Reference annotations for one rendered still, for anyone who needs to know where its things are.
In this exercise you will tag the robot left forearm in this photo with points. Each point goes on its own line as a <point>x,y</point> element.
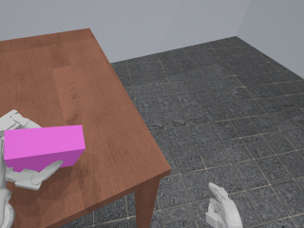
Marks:
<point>7,213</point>

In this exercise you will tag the robot right hand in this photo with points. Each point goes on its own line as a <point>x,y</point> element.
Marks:
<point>227,214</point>

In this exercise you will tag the robot left hand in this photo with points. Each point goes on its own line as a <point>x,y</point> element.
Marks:
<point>28,178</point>

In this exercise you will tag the sponge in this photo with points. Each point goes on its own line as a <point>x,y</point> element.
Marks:
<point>37,148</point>

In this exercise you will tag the table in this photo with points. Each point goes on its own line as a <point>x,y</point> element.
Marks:
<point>65,79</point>

